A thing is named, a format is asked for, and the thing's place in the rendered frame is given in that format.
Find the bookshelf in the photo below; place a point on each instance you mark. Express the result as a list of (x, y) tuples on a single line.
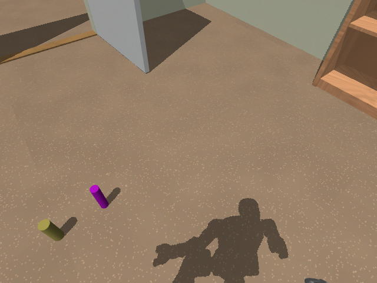
[(349, 71)]

